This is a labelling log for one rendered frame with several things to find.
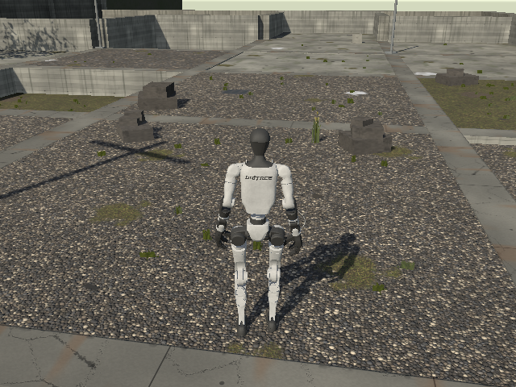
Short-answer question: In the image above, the left robot hand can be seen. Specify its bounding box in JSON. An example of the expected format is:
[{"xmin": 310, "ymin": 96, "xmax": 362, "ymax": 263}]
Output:
[{"xmin": 214, "ymin": 229, "xmax": 231, "ymax": 249}]

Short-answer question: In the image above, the right robot upper arm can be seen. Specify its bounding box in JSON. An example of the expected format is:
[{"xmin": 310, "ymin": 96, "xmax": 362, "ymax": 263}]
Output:
[{"xmin": 276, "ymin": 164, "xmax": 294, "ymax": 210}]

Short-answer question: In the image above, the robot left forearm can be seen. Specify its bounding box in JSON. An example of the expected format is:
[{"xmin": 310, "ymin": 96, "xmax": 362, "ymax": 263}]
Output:
[{"xmin": 216, "ymin": 196, "xmax": 231, "ymax": 232}]

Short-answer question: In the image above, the left robot upper arm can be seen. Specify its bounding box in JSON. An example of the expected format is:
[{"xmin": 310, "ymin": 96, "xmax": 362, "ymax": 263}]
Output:
[{"xmin": 223, "ymin": 163, "xmax": 243, "ymax": 208}]

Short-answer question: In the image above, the robot head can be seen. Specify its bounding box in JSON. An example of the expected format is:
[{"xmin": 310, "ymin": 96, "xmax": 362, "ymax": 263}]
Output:
[{"xmin": 245, "ymin": 128, "xmax": 273, "ymax": 168}]

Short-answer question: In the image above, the right robot hand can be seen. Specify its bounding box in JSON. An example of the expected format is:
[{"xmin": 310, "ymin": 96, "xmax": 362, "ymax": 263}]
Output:
[{"xmin": 283, "ymin": 234, "xmax": 302, "ymax": 256}]

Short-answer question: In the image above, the left robot thigh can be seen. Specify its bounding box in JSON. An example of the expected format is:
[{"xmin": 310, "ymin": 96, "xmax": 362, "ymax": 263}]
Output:
[{"xmin": 231, "ymin": 226, "xmax": 248, "ymax": 285}]

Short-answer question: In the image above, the robot right forearm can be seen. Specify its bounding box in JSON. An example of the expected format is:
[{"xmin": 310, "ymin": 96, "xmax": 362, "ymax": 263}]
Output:
[{"xmin": 286, "ymin": 198, "xmax": 301, "ymax": 236}]

